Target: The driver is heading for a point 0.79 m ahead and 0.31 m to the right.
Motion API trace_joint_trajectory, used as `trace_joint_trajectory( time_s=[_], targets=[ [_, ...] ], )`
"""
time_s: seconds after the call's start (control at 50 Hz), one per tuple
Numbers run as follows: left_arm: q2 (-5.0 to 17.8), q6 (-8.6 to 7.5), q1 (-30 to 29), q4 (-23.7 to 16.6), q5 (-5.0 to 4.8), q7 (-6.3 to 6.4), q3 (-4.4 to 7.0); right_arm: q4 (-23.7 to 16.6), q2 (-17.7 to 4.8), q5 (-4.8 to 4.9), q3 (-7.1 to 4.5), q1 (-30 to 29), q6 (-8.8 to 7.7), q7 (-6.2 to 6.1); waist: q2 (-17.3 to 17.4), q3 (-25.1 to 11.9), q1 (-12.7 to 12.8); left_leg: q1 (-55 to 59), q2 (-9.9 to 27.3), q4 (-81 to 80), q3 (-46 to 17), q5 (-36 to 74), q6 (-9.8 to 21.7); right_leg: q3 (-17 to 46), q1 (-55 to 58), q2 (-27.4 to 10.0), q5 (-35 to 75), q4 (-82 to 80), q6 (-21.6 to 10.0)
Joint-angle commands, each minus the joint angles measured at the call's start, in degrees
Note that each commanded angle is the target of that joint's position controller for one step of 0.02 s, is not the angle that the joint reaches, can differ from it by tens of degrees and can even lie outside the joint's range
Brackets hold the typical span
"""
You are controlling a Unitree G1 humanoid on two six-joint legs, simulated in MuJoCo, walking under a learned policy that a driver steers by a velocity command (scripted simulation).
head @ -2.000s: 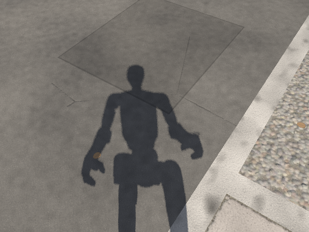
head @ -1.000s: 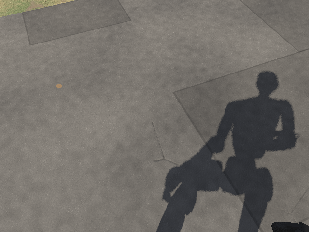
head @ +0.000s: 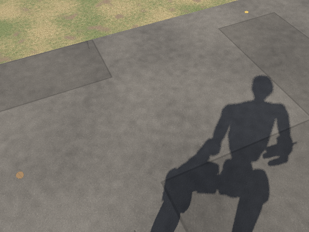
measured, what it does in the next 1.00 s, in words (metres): walks ahead, turning right: left foot, then right foot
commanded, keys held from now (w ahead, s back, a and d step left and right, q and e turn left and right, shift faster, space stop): w+e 1.00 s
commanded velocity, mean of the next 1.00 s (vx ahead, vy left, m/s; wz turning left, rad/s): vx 0.50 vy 0.00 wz -0.46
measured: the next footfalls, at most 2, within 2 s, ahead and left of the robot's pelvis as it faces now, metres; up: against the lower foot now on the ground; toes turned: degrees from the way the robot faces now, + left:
left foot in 0.16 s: +0.28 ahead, +0.15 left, +0.00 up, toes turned -2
right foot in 0.70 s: +0.50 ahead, -0.16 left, +0.00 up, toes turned -23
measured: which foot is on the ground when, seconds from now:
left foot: up 0.00-0.14, down 0.16-0.72, up 0.74-1.00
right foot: down 0.00-0.18, up 0.20-0.68, down 0.70-1.00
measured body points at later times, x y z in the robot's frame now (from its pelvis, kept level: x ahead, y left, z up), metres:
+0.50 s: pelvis +0.27 +0.05 +0.00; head +0.29 +0.04 +0.45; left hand +0.48 +0.28 -0.11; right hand +0.25 -0.24 -0.13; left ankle +0.24 +0.15 -0.75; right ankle +0.37 -0.15 -0.68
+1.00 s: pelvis +0.52 -0.09 +0.00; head +0.54 -0.12 +0.45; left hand +0.71 +0.13 -0.11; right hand +0.57 -0.42 -0.10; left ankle +0.75 +0.01 -0.68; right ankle +0.47 -0.14 -0.75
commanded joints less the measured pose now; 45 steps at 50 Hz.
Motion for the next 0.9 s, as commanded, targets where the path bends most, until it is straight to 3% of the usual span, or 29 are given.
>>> trace_joint_trajectory(
  time_s=[0.02,0.08,0.12,0.14,0.16,0.18,0.2,0.22,0.24,0.26,0.28,0.32,0.38,0.46,0.54,0.6,0.64,0.66,0.68,0.7,0.72,0.74,0.76,0.78,0.8,0.82,0.84,0.9],
  targets=[
    [10.2,-0.26,1.3,-1.7,-0.68,0.53,2.28,-4.9,-2.3,0.33,-0.07,-7.1,-1.14,0.79,-5.1,3.0,0.8,3.1,-1.9,-6.4,1.6,4.4,0.0,7.3,-2.8,-15.1,11.4,-4.7,-8.3],
    [10.7,0.90,2.9,-0.5,-1.11,0.91,2.63,-6.4,-3.5,0.46,-0.33,-9.6,-1.85,1.69,-5.5,3.7,0.2,2.8,-2.8,-10.8,0.2,0.3,1.1,10.1,2.3,-17.6,13.1,-0.9,-7.6],
    [11.6,1.43,2.0,-0.5,-1.19,1.26,3.11,-5.7,-5.2,0.39,-0.91,-6.8,-2.33,1.83,-6.6,2.2,-2.0,8.0,-3.9,-12.4,0.4,-3.5,2.1,11.9,3.6,-18.4,16.8,2.7,-6.6],
    [11.8,1.66,0.7,-0.7,-1.22,1.34,3.16,-4.5,-6.4,0.30,-1.60,-2.4,-2.55,1.64,-6.8,-0.2,-4.9,14.9,-5.2,-14.0,1.7,-4.5,3.1,11.2,2.7,-17.2,23.1,7.4,-5.7],
    [10.1,1.74,0.6,-1.0,-0.77,1.31,2.54,-2.0,-9.2,0.03,-3.00,5.9,-2.65,1.11,-5.8,-6.1,-8.6,28.0,-5.1,-13.8,2.1,-4.0,4.7,9.2,-0.9,-13.7,26.0,17.1,-4.0],
    [6.2,1.66,0.9,-2.7,0.63,1.26,1.09,-0.6,-13.2,-0.95,-4.13,15.9,-2.52,0.47,0.4,-15.8,-12.1,45.4,5.3,-11.2,-8.3,-4.0,8.1,6.3,-11.7,-9.2,12.1,34.8,-1.6],
    [-0.3,0.58,9.2,-3.2,-0.31,0.92,-0.64,0.8,-16.7,-0.80,-4.86,18.0,-1.84,0.67,16.5,-23.2,-8.1,62.7,17.6,-17.2,-32.7,-15.9,16.3,4.4,-33.0,-0.5,-21.3,53.1,1.7],
    [6.5,0.05,5.8,-2.4,-1.77,0.91,0.91,0.2,-10.4,-0.56,-3.38,17.5,-1.75,0.65,10.0,-20.2,-10.5,58.7,16.1,-22.2,-35.7,-26.1,14.8,10.5,-38.2,-3.5,-22.4,59.7,1.5],
    [9.7,-0.13,0.3,-4.1,-2.69,0.95,2.03,-0.2,-7.8,-0.42,-2.50,13.3,-1.96,0.42,6.7,-11.6,-10.2,51.4,14.3,-23.6,-27.0,-26.2,12.2,9.8,-41.0,-6.0,-17.2,60.7,0.9],
    [9.0,0.04,-2.1,-4.6,-2.39,1.29,2.11,-0.4,-6.5,-0.60,-1.99,9.0,-2.09,0.38,3.6,-7.3,-8.4,44.1,12.2,-25.2,-20.9,-20.7,11.0,8.6,-39.3,-8.5,-12.4,59.4,1.1],
    [8.3,0.38,-2.6,-4.7,-1.62,1.39,2.37,-0.3,-4.9,-0.78,-1.60,6.3,-2.28,0.46,3.8,-4.2,-7.0,38.5,10.6,-27.0,-15.9,-16.0,10.8,8.8,-37.6,-10.0,-8.9,56.9,1.4],
    [6.0,1.74,-0.7,-4.4,-1.75,1.21,2.51,0.3,-3.6,-1.27,-1.46,3.8,-2.91,0.46,4.8,-2.3,-4.5,32.4,8.3,-30.2,-8.5,-10.4,10.2,8.8,-32.4,-11.7,-5.6,54.5,1.9],
    [4.0,3.31,-2.9,-6.2,-1.41,1.13,2.41,1.7,-5.1,-1.20,-2.11,3.7,-3.49,0.06,2.4,0.2,-3.6,30.2,8.7,-32.7,-2.0,-4.0,11.3,8.6,-34.9,-12.4,-1.6,51.0,2.8],
    [3.3,3.18,-7.8,-8.3,-1.03,0.11,2.16,3.1,-7.1,-1.32,-2.72,4.6,-2.98,-0.71,0.9,1.8,-4.6,31.9,7.5,-33.8,5.9,-0.4,10.7,7.2,-36.3,-12.0,9.1,38.9,3.4],
    [2.4,2.86,-15.6,-11.4,-0.80,-1.34,1.44,4.4,-8.9,-0.55,-3.31,7.5,-1.96,-1.20,-0.5,4.0,-7.6,35.7,8.2,-33.5,10.9,1.2,10.0,2.9,-35.6,-10.9,12.9,29.1,2.4],
    [3.1,3.05,-18.8,-13.7,-0.87,-2.19,1.54,5.6,-10.0,0.42,-3.84,9.3,-0.70,-1.16,-0.2,4.9,-7.9,41.9,9.9,-30.3,12.8,6.0,8.9,1.0,-36.5,-9.9,8.6,25.5,0.5],
    [4.6,3.28,-17.5,-14.5,-0.82,-2.54,2.28,5.4,-11.5,0.97,-4.31,8.4,0.12,-1.29,1.3,2.9,-5.9,44.3,10.3,-24.4,14.4,21.6,7.7,-1.8,-32.0,-7.1,3.1,24.7,-1.5],
    [5.8,3.50,-14.4,-14.2,-0.85,-2.51,3.03,5.2,-12.3,1.30,-4.55,7.8,0.57,-1.40,2.4,0.5,-3.8,44.6,10.0,-18.8,15.2,31.1,7.1,-3.5,-27.2,-4.9,0.1,24.9,-2.8],
    [7.8,3.64,-7.5,-12.7,-1.08,-2.33,4.34,4.9,-12.6,1.59,-4.59,6.7,1.08,-1.44,2.1,-3.1,0.4,42.9,8.7,-9.0,16.5,36.4,6.0,-5.0,-18.2,-2.2,0.3,22.9,-4.5],
    [11.6,3.95,2.6,-9.8,-1.23,-1.49,6.48,4.6,-11.4,1.30,-4.03,6.8,1.14,-1.56,-0.1,-8.3,5.2,34.9,6.2,5.1,17.4,30.5,3.7,-3.1,-2.4,-0.4,2.9,19.8,-6.8],
    [17.8,4.41,6.7,-8.6,-1.60,-0.21,8.01,2.6,-5.1,-1.33,-2.16,8.9,0.57,-1.43,-13.0,-11.4,3.2,14.5,0.3,25.3,17.4,-7.5,0.3,18.6,13.7,-12.9,1.7,17.5,-12.3],
    [19.4,3.14,4.2,-11.3,-1.12,-0.79,7.43,0.1,-2.4,-0.93,-0.70,10.2,-1.70,-0.81,-16.9,-20.5,-0.4,-1.4,-10.0,38.8,3.6,-37.2,-1.3,50.5,24.4,-23.1,-10.6,6.7,-22.4],
    [14.0,2.12,3.8,-11.4,-0.86,-1.37,5.83,-1.0,-7.6,1.53,-1.86,3.0,-3.49,-0.08,-8.8,-17.0,3.0,-7.9,-6.8,40.5,-2.7,-33.4,0.1,46.9,22.9,-22.5,-10.8,2.8,-19.0],
    [11.8,1.34,1.8,-11.2,-0.76,-1.36,5.20,-1.8,-7.8,2.33,-1.82,0.8,-4.54,0.17,-7.7,-10.2,1.8,-9.3,-4.3,37.1,-1.9,-28.1,1.6,38.2,16.2,-20.5,-7.2,3.2,-16.7],
    [10.1,1.02,-2.3,-11.7,-0.83,-1.25,4.68,-0.7,-7.3,1.11,-1.86,1.1,-4.90,-0.35,-3.2,-6.4,-1.0,-5.7,-1.7,31.9,-2.1,-23.7,1.8,31.6,7.8,-17.7,-1.4,3.4,-14.4],
    [8.0,0.92,-5.5,-12.6,-0.52,-1.01,4.02,-0.1,-8.1,-0.15,-2.41,1.8,-4.54,-0.67,-3.7,-4.5,-3.1,-1.5,-0.2,27.1,-2.3,-20.9,1.4,26.9,1.6,-15.6,4.6,2.9,-13.2],
    [7.4,0.92,-6.8,-13.4,0.04,-0.69,3.63,0.2,-8.3,-0.41,-2.63,2.7,-3.78,-0.52,-4.8,-4.1,-4.4,1.8,0.4,25.2,-2.5,-19.1,1.0,24.9,-2.3,-14.5,7.8,1.6,-13.0],
    [9.2,0.57,-5.1,-13.2,-0.35,0.39,4.06,-0.6,-6.1,-1.28,-2.30,1.4,-2.21,-0.57,-4.1,-3.0,-4.8,3.4,-0.7,17.5,-1.0,-14.6,-1.6,20.6,-7.3,-12.8,15.2,0.0,-13.4]
  ],
)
